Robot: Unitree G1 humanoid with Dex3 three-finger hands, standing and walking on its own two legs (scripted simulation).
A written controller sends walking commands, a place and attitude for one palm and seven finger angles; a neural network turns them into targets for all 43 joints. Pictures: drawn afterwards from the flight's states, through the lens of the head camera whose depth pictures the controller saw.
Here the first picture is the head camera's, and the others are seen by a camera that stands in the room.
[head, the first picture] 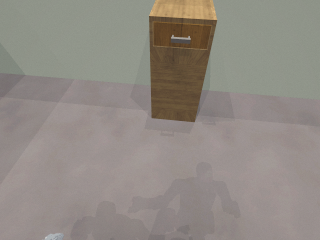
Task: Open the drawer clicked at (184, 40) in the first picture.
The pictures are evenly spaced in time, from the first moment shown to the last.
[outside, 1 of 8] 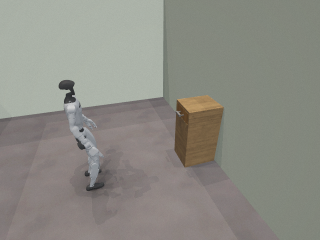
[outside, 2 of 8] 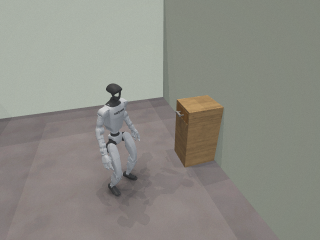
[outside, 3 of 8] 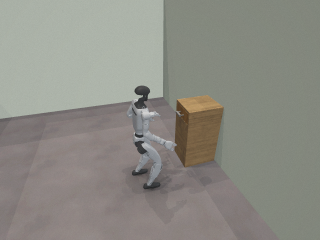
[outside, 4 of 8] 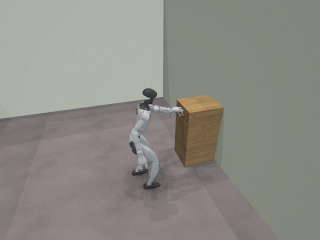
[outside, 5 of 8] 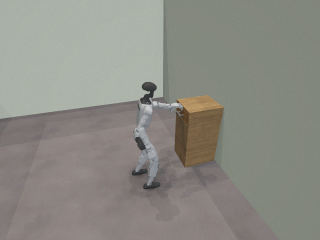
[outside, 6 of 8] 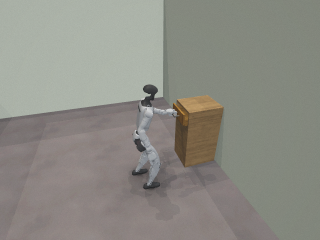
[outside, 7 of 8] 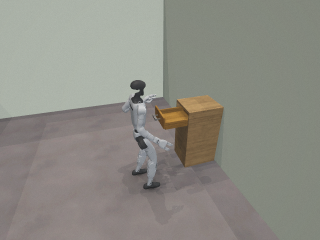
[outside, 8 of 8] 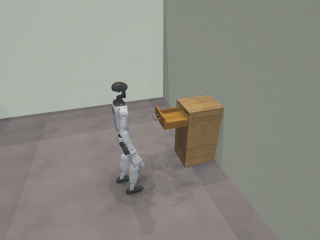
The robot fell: no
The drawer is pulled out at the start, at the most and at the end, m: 0.00 0.30 0.30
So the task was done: yes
